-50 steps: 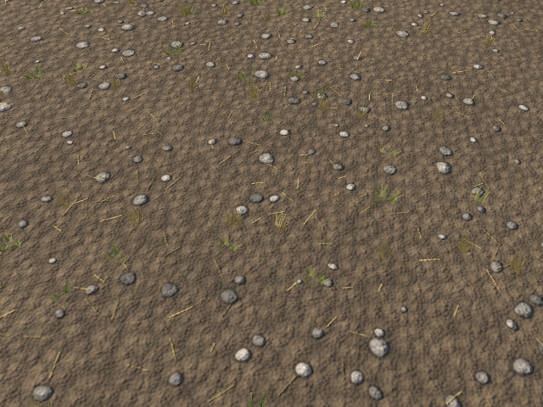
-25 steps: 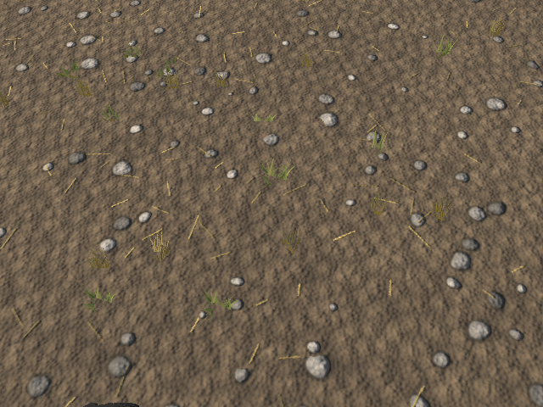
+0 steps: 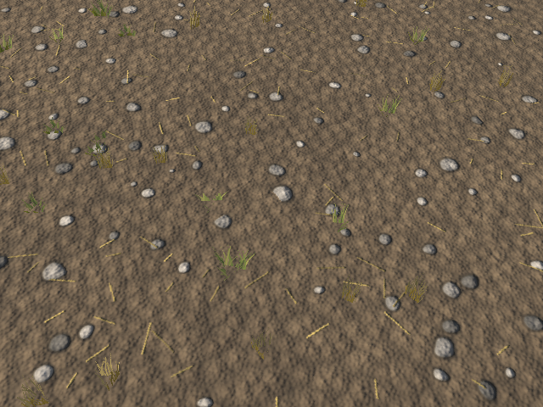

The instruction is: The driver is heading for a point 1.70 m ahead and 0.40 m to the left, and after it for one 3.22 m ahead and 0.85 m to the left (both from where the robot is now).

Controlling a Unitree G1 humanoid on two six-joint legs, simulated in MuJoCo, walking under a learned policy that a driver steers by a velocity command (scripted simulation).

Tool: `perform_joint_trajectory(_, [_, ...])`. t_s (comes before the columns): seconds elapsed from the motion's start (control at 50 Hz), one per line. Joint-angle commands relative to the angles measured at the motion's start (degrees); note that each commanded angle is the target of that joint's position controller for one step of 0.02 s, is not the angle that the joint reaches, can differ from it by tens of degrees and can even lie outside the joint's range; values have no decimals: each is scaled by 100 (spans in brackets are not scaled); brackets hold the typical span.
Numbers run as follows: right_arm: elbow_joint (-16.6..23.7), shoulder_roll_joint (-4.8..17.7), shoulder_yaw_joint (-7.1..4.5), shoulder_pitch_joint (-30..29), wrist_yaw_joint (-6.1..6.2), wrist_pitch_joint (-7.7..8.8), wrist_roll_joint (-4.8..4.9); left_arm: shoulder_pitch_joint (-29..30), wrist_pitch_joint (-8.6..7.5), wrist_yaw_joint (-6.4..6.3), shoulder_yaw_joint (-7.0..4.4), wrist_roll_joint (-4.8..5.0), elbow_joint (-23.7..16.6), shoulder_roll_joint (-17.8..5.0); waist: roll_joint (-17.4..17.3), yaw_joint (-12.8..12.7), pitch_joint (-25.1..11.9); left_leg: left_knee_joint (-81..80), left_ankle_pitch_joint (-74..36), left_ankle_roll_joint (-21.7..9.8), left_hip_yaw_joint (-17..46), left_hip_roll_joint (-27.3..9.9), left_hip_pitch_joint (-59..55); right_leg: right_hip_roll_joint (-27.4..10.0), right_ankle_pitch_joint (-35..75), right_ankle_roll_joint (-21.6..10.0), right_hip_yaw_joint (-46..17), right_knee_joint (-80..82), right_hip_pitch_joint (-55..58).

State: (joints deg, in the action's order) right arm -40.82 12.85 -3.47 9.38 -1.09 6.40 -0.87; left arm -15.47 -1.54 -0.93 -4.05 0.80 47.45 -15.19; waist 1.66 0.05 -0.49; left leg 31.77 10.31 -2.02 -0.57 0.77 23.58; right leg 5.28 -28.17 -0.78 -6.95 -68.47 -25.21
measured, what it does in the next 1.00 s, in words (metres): steps on the spot: right foot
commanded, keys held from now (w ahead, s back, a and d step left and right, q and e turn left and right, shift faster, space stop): no key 1.00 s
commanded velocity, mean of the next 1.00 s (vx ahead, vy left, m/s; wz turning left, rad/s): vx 0.06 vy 0.00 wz -0.04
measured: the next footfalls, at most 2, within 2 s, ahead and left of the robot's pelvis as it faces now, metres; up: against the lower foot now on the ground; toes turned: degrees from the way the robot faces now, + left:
right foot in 0.26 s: +0.14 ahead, -0.14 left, +0.00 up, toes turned +1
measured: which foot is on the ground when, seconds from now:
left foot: down 0.00-1.00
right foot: up 0.00-0.24, down 0.26-1.00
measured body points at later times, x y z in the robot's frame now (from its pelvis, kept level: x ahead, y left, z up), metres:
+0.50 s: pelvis +0.09 -0.01 +0.00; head +0.10 -0.02 +0.45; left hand +0.21 +0.24 -0.12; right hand +0.19 -0.26 -0.13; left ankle +0.07 +0.10 -0.73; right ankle +0.10 -0.14 -0.73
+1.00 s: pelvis +0.09 -0.01 +0.01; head +0.10 -0.01 +0.45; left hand +0.17 +0.24 -0.14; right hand +0.14 -0.27 -0.14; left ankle +0.07 +0.10 -0.73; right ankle +0.10 -0.14 -0.73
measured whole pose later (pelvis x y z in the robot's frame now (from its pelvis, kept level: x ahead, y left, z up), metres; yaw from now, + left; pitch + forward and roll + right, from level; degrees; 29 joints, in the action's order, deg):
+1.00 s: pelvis +0.09 -0.01 +0.01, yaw +0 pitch -2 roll +0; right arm -59.4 12.3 -2.0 11.2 1.7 0.1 -0.1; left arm -7.8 0.5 -2.0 -2.5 -0.1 60.4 -11.9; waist -0.2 0.3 2.8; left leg 30.2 18.4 -0.4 -0.9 -0.4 9.8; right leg 0.3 -15.1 0.7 -1.9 -29.4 -12.4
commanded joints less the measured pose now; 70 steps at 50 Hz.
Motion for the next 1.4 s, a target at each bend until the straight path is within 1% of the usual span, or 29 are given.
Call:
perform_joint_trajectory(0.02, [195, 489, -94, -29, -32, -38, -31, -113, 97, -9, -85, -62, -363, -240, -665, -219, -322, -1246, -3115, -913, 1310, -1321, -845, -667, 455, 179, 167, 716, -530])
perform_joint_trajectory(0.04, [180, 549, -110, -117, -26, -50, -75, -218, 132, -14, -48, -55, -290, -99, -803, -284, -420, -1284, -3552, -929, 1004, -1195, -687, -628, 634, 247, 308, 1209, -202])
perform_joint_trajectory(0.06, [129, 621, -123, -118, -2, -50, -79, -171, 147, -35, -19, -85, -289, -20, -889, -299, -547, -1331, -3928, -989, 845, -1198, -630, -628, 800, 282, 361, 1627, 78])
perform_joint_trajectory(0.08, [80, 702, -142, -117, 21, -63, -57, -96, 156, -46, 12, -101, -291, 24, -922, -298, -708, -1313, -4054, -1011, 737, -1211, -706, -647, 1023, 301, 374, 2045, 290])
perform_joint_trajectory(0.1, [16, 765, -156, -66, 45, -80, -26, -8, 165, -52, 20, -110, -296, 10, -933, -256, -848, -1307, -3991, -1026, 692, -1247, -805, -653, 1290, 318, 379, 2351, 429])
perform_joint_trajectory(0.12, [-42, 782, -156, -8, 68, -110, 16, 72, 179, -56, 16, -112, -296, -41, -918, -219, -944, -1317, -3761, -1030, 694, -1291, -897, -664, 1474, 325, 376, 2591, 542])
perform_joint_trajectory(0.14, [-99, 782, -147, 35, 84, -142, 40, 165, 199, -59, 4, -111, -291, -100, -889, -173, -957, -1345, -3398, -1024, 704, -1314, -931, -671, 1605, 322, 383, 2806, 631])
perform_joint_trajectory(0.18, [-204, 755, -127, 89, 98, -204, 59, 343, 224, -67, -22, -114, -287, -183, -906, -101, -829, -1399, -2378, -981, 751, -1288, -918, -670, 1709, 285, 427, 3237, 803])
perform_joint_trajectory(0.22, [-291, 660, -71, 36, 114, -265, 97, 417, 199, -73, -23, -135, -259, -159, -822, -153, -623, -1328, -1218, -805, 772, -1140, -779, -618, 2059, 161, 533, 4034, 1187])
perform_joint_trajectory(0.24, [-356, 575, -31, 132, 116, -281, 99, 461, 185, -79, -27, -175, -255, -186, -735, -154, -510, -1273, -744, -618, 779, -1002, -722, -657, 2304, 83, 482, 4408, 1393])
perform_joint_trajectory(0.26, [-407, 503, 8, 232, 113, -275, 50, 438, 166, -96, -48, -220, -279, -326, -596, -133, -493, -1144, -315, -408, 771, -868, -606, -927, 2725, -18, 187, 4468, 1683])
perform_joint_trajectory(0.28, [-444, 457, 20, 483, 89, -248, -36, 446, 168, -133, -95, -201, -306, -602, -203, 90, -520, -910, 206, -208, 560, -546, -345, -1236, 3331, -170, -56, 4309, 2005])
perform_joint_trajectory(0.3, [-526, 376, 31, 793, 88, -249, -21, 534, 198, -140, -143, -112, -189, -685, 403, 317, -447, -952, 568, -67, 227, -222, -335, -1187, 2602, -321, -71, 4229, 1826])
perform_joint_trajectory(0.32, [-562, 480, 31, 524, 117, -290, -13, 578, 208, -107, -102, -83, -178, -374, 354, 98, -236, -822, 586, 40, 51, -158, -549, -1018, 1915, -288, -41, 4365, 1385])
perform_joint_trajectory(0.34, [-538, 511, 20, 342, 147, -338, 21, 619, 188, -97, -41, -117, -154, -200, 318, 62, -103, -739, 487, 62, 23, -170, -604, -965, 1824, -228, -27, 4438, 1204])
perform_joint_trajectory(0.36, [-552, 485, 24, 297, 177, -387, 30, 675, 151, -85, -22, -140, -137, -193, 323, 76, -41, -686, 323, 52, 43, -201, -659, -922, 2030, -179, 15, 4418, 1144])
perform_joint_trajectory(0.4, [-586, 516, 14, 325, 199, -441, 7, 671, 64, -73, -25, -130, -49, -232, 295, 90, -116, -613, -67, 32, 82, -249, -799, -885, 2537, -151, 73, 4281, 1254])
perform_joint_trajectory(0.44, [-643, 521, 8, 289, 200, -448, 32, 620, 29, -73, -24, -103, 60, -249, 161, 61, -207, -539, -399, 27, 96, -276, -914, -866, 2976, -146, 110, 4146, 1400])
perform_joint_trajectory(0.5, [-764, 530, -5, 267, 211, -474, 65, 637, 19, -63, -16, -90, 188, -256, 51, 46, -262, -432, -694, 46, 96, -289, -1037, -846, 3366, -177, 148, 4026, 1512])
perform_joint_trajectory(0.6, [-978, 543, -20, 232, 238, -551, 86, 707, 48, -68, -3, -76, 406, -259, -128, 49, -222, -411, -767, 78, 94, -296, -1142, -798, 3398, -186, 206, 3990, 1566])
perform_joint_trajectory(0.76, [-1329, 581, -13, 217, 279, -592, 90, 770, 109, -100, 22, -76, 748, -238, -188, 35, -54, -519, -626, 92, 109, -307, -1149, -712, 3074, -135, 311, 4084, 1603])
perform_joint_trajectory(0.94, [-1652, 562, 37, 262, 298, -589, 80, 779, 155, -125, 59, -86, 1070, -232, -169, 16, 131, -702, -251, 81, 124, -298, -1066, -648, 2596, -56, 395, 4243, 1574])
perform_joint_trajectory(1.28, [-1992, 453, 150, 487, 287, -576, 75, 503, 158, -173, 169, -88, 1505, -189, -202, 0, 308, -1000, 305, 48, 156, -257, -917, -620, 2105, 35, 455, 4435, 1463])
perform_joint_trajectory(1.3, [-2057, 442, 151, 604, 295, -586, 81, 388, 161, -175, 186, -87, 1570, -134, -246, 3, 185, -1066, 915, 14, 141, -222, -965, -530, 1556, 26, 558, 4394, 1488])
perform_joint_trajectory(1.32, [-2069, 575, 105, 655, 313, -608, 125, 346, 163, -183, 171, -53, 1590, -168, -356, 26, 265, -1124, 1845, -98, 219, -223, -913, -363, 684, -9, 735, 4179, 1301])
perform_joint_trajectory(1.34, [-2037, 747, 50, 676, 330, -620, 167, 364, 145, -187, 151, -29, 1557, -219, -526, 56, 436, -1282, 2811, -275, 495, -390, -801, -254, -109, -63, 864, 3920, 955])
perform_joint_trajectory(1.36, [-2011, 845, 18, 795, 334, -601, 196, 493, 92, -179, 150, -26, 1474, -217, -693, 137, 643, -1587, 3553, -492, 973, -722, -761, -245, -398, -111, 920, 3596, 520])
perform_joint_trajectory(1.38, [-2036, 978, -31, 995, 328, -547, 222, 625, -1, -138, 182, -10, 1372, -64, -1017, 194, 765, -1963, 3998, -767, 1706, -1252, -880, -254, -101, -129, 1059, 3065, 165])
perform_joint_trajectory(1.4, [-2040, 1097, -85, 1050, 320, -486, 242, 702, -90, -92, 204, 13, 1308, 41, -1209, 208, 910, -2249, 4043, -1048, 2386, -1753, -790, -439, 294, -184, 988, 2557, 44])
